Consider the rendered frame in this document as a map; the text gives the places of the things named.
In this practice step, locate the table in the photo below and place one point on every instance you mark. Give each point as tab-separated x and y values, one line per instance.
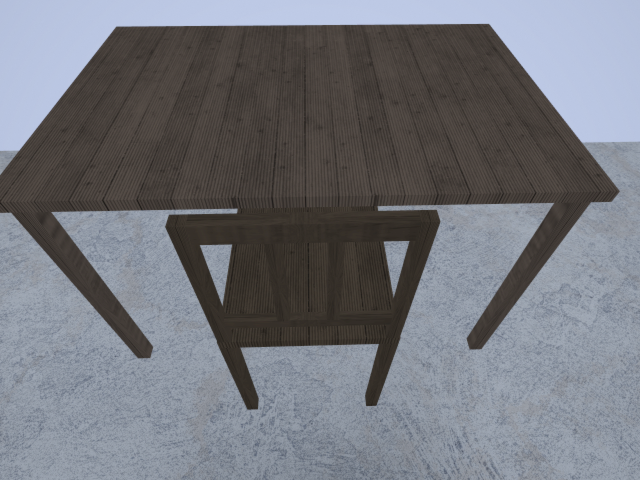
290	116

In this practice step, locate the chair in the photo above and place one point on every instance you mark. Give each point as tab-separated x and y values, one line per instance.
307	276

